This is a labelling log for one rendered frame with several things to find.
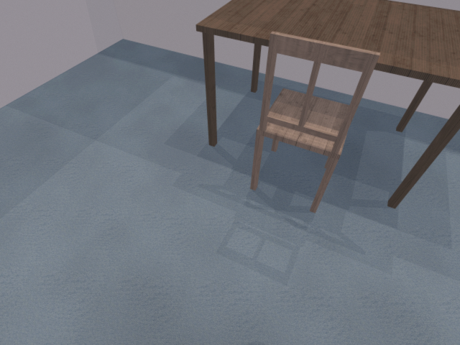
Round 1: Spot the table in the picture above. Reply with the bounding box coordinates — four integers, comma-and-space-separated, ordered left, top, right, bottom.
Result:
196, 0, 460, 208

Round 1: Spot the chair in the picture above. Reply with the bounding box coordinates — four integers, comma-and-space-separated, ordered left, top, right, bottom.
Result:
250, 32, 380, 213

